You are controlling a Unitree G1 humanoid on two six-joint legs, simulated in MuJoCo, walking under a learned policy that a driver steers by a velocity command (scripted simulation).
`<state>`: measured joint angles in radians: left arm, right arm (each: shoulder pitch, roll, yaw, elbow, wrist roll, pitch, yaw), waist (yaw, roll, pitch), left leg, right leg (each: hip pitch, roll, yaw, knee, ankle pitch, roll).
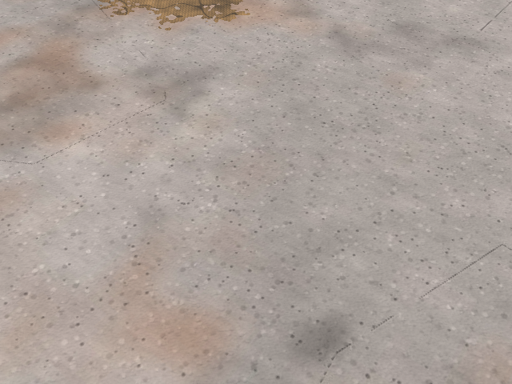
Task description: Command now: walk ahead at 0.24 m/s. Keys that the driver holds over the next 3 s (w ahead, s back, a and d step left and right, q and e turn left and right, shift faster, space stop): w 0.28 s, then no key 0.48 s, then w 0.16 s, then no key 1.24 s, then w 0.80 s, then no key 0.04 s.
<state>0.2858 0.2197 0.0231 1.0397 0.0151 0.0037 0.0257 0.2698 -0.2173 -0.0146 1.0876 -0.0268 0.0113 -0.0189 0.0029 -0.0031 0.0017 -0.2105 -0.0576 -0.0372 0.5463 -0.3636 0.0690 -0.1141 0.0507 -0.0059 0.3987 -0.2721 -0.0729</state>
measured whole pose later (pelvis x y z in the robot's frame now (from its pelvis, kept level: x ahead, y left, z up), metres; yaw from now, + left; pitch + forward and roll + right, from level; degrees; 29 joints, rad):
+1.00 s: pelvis +0.27 +0.06 +0.00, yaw +1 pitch -1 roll +0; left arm 0.31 0.21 0.05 1.08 0.00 0.00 0.02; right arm 0.30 -0.16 -0.01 1.10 -0.03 -0.02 -0.02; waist 0.00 -0.02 -0.02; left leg -0.21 0.00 0.05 0.53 -0.37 0.07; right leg -0.23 0.05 -0.09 0.39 -0.15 -0.09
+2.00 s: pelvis +0.34 +0.05 +0.00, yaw +0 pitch -2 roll +0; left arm 0.29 0.13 0.00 1.15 0.01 -0.01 0.05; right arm 0.32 -0.13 0.01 1.17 -0.01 0.00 -0.05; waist 0.01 0.02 0.04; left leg -0.01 0.02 0.04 0.36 -0.32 0.00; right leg -0.17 0.04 -0.05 0.40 -0.20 -0.05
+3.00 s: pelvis +0.65 +0.02 -0.03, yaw +0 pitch +0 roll +0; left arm 0.51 0.15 0.01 1.12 0.02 -0.10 0.02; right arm 0.01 -0.17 -0.04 0.90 -0.03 -0.07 0.01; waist 0.03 0.00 0.08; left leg -0.46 -0.03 0.13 0.54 -0.08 0.15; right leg 0.11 0.03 -0.08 0.51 -0.47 -0.06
